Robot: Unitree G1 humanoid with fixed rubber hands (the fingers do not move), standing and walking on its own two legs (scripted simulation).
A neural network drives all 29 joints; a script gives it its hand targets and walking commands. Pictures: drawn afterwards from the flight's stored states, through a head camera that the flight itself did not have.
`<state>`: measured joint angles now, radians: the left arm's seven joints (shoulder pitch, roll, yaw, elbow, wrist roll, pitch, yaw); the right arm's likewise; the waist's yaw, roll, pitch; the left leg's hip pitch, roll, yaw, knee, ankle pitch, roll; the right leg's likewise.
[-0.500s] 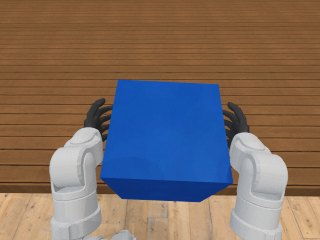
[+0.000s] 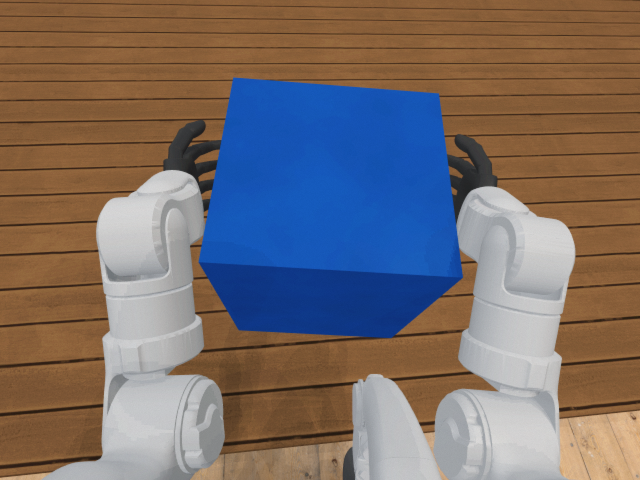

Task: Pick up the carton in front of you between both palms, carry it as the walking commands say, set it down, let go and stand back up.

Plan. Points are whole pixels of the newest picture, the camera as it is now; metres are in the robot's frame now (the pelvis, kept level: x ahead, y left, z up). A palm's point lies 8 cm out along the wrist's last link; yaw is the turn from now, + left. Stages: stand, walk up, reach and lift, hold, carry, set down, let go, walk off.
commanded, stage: carry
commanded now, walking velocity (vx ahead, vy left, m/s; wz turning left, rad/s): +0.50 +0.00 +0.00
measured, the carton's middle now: (324, 228) +0.40 -0.02 +0.06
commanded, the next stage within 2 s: none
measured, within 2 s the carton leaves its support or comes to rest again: neither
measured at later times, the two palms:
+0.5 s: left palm out of the picture +0.74 +0.16 +0.29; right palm out of the picture +0.80 -0.13 +0.28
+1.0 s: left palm out of the picture +1.05 +0.22 +0.28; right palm out of the picture +1.12 -0.07 +0.29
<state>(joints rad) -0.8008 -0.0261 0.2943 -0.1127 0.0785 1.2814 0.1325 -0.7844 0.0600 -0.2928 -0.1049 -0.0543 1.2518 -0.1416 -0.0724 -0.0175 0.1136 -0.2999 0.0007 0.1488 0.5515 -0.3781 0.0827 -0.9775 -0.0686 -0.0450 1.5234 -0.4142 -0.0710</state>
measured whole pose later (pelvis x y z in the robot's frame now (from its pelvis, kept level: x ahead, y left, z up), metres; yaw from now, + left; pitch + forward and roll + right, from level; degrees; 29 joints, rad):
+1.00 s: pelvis +0.72 -0.02 +0.15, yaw +13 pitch +6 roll -1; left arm -0.85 0.01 0.36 0.22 0.10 1.35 0.13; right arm -0.87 0.04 -0.30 0.26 -0.10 1.32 -0.15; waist -0.01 0.00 -0.04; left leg -0.16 -0.06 0.06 0.31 -0.26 0.09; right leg -0.65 -0.09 -0.06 0.70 -0.16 0.01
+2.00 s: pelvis +1.35 -0.05 +0.13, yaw -18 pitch +3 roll -1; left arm -0.15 -0.13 0.10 -0.23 0.13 1.20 0.09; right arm -0.14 0.13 -0.12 -0.27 -0.12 1.22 -0.07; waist 0.01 0.03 -0.11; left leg -0.35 0.20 0.09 1.19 -0.49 -0.12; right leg -0.38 0.02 -0.19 0.55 -0.23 -0.10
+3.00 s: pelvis +1.90 -0.28 +0.15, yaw -16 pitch +5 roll +2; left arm -0.12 -0.13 0.11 -0.39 0.09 1.19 0.09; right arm -0.12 0.13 -0.07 -0.42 -0.12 1.21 -0.07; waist 0.05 0.01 -0.09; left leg -0.57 0.07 0.14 0.69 -0.18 0.01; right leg -0.05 -0.12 -0.31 0.26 -0.28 0.03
